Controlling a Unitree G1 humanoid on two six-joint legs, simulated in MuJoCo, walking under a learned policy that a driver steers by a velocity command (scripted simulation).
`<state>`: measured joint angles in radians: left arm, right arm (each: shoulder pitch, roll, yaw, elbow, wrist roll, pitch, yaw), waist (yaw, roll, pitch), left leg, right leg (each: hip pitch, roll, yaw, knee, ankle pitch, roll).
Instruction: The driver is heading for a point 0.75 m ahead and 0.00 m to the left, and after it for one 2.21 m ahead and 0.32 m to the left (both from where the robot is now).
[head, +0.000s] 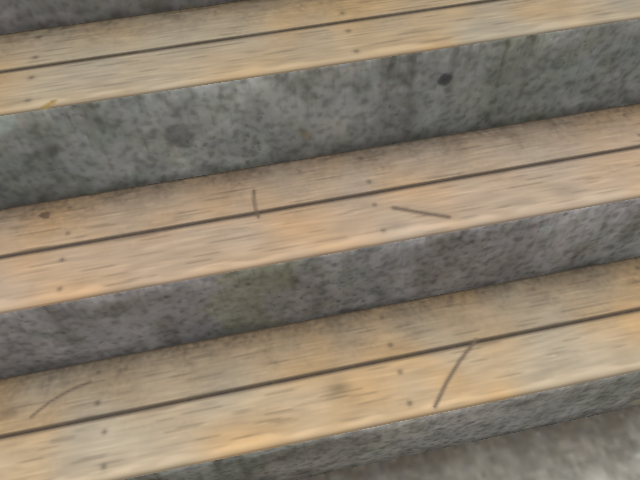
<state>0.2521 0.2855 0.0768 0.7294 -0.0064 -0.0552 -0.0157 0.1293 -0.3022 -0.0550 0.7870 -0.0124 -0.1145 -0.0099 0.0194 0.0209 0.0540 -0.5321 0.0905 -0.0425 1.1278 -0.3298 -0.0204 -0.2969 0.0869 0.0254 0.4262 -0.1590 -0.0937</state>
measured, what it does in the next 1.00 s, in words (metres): walks ahead: left foot, then right foot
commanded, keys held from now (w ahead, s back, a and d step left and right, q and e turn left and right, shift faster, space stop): w+e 0.24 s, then w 0.50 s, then w+q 0.26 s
